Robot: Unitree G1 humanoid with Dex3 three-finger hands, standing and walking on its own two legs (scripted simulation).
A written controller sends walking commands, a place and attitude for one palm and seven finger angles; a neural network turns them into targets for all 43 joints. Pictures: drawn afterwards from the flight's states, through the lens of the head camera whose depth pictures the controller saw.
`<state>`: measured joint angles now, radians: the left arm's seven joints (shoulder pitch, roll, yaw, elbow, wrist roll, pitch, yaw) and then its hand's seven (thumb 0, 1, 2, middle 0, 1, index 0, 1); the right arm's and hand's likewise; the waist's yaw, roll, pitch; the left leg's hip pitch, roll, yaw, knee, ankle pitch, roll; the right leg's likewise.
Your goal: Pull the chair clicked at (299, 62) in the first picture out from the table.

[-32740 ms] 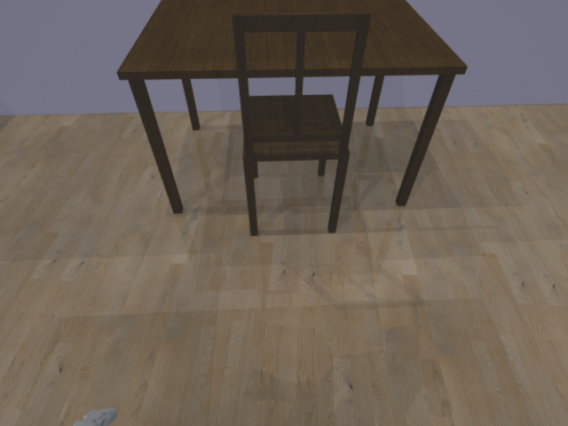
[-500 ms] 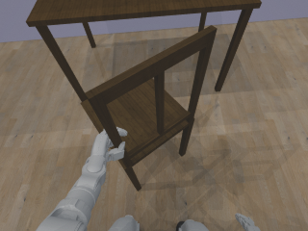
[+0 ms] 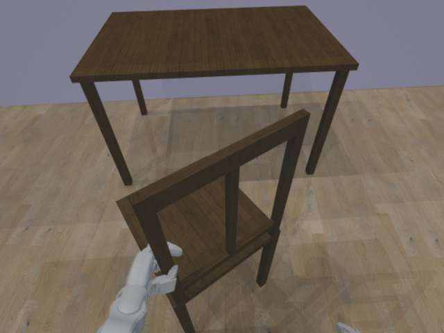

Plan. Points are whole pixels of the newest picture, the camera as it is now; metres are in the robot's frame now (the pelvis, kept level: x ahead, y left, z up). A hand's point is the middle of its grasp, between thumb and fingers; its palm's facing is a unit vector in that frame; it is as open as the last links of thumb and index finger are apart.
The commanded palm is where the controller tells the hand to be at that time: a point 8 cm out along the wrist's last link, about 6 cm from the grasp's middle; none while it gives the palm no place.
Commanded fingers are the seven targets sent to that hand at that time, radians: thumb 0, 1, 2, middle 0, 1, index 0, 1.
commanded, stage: stop walking, hand still on the chair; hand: left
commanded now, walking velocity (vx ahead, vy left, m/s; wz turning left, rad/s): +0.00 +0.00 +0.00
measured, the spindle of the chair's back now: (231, 216) +0.38 +0.00 -0.05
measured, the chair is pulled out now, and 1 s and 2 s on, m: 0.61 0.61 0.61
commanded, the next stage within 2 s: open the thumb and straighten the fingers in 0.40 s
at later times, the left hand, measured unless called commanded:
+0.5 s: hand (168, 277) +0.24 +0.12 -0.07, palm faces -0.06 -0.98 -0.19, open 5.8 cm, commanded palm +0.23 +0.18 -0.05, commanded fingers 0.00 0.78 0.84 -0.50 -1.45 -0.50 -1.45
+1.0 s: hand (159, 268) +0.26 +0.14 -0.06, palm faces -0.07 -0.98 -0.17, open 14.2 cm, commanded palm +0.25 +0.20 -0.04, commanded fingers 0.00 -0.55 0.20 -0.10 -0.29 -0.10 -0.29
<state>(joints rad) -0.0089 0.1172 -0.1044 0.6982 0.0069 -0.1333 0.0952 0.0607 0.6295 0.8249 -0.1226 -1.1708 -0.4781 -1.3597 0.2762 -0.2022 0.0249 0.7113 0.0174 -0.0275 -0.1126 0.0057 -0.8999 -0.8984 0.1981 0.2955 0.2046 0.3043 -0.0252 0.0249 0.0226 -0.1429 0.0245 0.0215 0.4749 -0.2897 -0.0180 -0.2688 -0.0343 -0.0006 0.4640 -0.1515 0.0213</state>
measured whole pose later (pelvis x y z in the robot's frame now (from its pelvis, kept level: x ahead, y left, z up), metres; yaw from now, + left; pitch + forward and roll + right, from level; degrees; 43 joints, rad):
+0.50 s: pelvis +0.02 +0.01 +0.00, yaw +0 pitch -1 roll +0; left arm 0.10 0.13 -0.14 0.55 0.01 -0.12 0.10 0.07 0.59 0.84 -0.14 -1.19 -0.49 -1.39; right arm 0.21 -0.20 0.03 0.65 0.01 -0.02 -0.11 0.01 -0.90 -0.90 0.20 0.30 0.20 0.30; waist -0.02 0.01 0.03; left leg -0.11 0.02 0.02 0.42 -0.29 -0.01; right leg -0.24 -0.04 0.00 0.43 -0.17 0.03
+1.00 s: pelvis +0.02 +0.00 -0.02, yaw +3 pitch +7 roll +0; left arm 0.09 0.19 -0.05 0.35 -0.05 0.03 -0.06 0.00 -0.45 0.25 -0.30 -0.92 -0.32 -0.93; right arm 0.24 -0.27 0.01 0.59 0.05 -0.15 -0.05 0.01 -0.90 -0.90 0.20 0.30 0.20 0.30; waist -0.03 0.06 -0.05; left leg -0.42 0.01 -0.02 0.71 -0.40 -0.02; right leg -0.54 -0.06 -0.03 0.71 -0.28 0.02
